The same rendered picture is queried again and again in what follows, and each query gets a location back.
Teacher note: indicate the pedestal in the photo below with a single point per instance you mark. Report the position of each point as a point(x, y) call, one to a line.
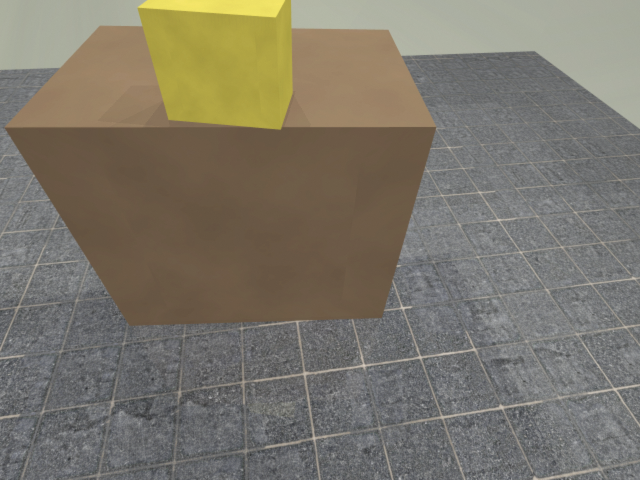
point(194, 223)

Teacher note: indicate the carton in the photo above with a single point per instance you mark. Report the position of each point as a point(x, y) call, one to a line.
point(225, 62)

